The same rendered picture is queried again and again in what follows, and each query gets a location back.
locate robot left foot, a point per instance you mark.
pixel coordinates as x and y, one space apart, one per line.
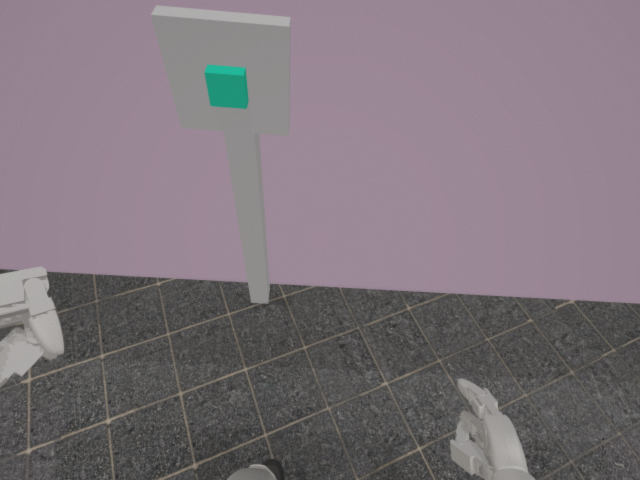
275 467

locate left robot shin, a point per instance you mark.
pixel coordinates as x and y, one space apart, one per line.
262 467

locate robot right hand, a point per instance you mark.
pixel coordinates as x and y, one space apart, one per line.
496 445

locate robot left hand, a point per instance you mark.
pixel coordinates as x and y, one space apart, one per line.
24 299

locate button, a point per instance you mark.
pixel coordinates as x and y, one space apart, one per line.
227 86

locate panel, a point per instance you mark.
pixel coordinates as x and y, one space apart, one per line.
189 40

